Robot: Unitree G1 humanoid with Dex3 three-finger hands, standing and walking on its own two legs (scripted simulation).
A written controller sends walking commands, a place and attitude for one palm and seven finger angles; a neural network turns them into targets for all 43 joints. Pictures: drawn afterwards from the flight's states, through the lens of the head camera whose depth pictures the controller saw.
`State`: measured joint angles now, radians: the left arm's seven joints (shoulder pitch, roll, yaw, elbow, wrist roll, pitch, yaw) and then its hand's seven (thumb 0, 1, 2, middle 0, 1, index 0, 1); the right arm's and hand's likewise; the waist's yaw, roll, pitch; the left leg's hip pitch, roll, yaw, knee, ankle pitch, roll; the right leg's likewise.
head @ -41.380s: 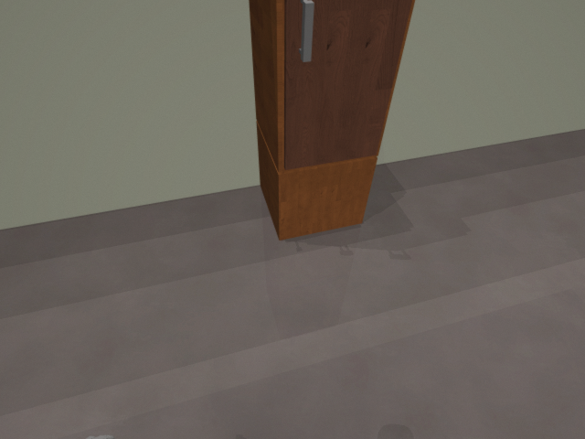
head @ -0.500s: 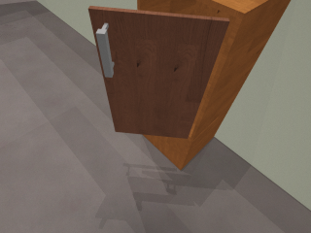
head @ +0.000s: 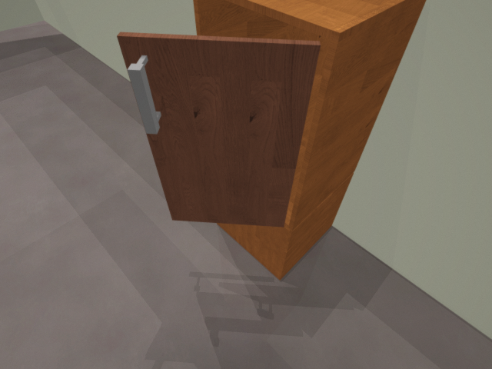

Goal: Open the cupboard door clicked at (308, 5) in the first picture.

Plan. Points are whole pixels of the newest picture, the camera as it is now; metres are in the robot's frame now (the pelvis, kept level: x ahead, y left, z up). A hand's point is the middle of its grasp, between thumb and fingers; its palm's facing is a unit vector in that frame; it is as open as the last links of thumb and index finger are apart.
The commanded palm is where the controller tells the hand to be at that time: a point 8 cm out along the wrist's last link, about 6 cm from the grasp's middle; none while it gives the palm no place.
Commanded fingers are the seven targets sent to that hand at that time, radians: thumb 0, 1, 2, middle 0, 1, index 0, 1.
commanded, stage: come to a stop and stand still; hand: left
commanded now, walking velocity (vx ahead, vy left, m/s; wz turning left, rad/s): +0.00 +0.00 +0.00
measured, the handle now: (148, 95) +0.58 +0.23 +0.14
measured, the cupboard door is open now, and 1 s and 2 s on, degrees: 41 41 41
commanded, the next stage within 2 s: look again from close up in 0.12 s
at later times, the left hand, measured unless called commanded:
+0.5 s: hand out of the picture +0.02 +0.23 -0.18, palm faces +0.04 -0.97 -0.26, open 7.4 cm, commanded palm none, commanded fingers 0.00 0.90 0.90 -0.20 -0.30 -0.20 -0.30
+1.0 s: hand out of the picture -0.07 +0.26 -0.18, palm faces +0.01 -0.97 -0.23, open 7.4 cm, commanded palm none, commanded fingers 0.00 0.90 0.90 -0.20 -0.30 -0.20 -0.30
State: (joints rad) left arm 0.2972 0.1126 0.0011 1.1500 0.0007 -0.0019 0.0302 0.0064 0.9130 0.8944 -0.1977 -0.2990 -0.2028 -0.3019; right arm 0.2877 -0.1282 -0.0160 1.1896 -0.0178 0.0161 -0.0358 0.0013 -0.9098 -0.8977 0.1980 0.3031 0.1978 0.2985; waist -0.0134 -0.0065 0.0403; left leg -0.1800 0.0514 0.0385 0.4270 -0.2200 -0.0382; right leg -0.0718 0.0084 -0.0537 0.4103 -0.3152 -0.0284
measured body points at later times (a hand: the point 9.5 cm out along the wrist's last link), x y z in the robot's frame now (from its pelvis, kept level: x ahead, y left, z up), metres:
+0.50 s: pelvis -0.01 +0.03 -0.01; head -0.02 +0.03 +0.44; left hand +0.02 +0.28 -0.16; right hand +0.05 -0.23 -0.15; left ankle +0.00 +0.14 -0.74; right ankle -0.06 -0.09 -0.74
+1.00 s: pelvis -0.06 +0.06 +0.00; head -0.08 +0.08 +0.45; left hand -0.07 +0.31 -0.16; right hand -0.03 -0.19 -0.15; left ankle +0.00 +0.14 -0.74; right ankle -0.06 -0.09 -0.74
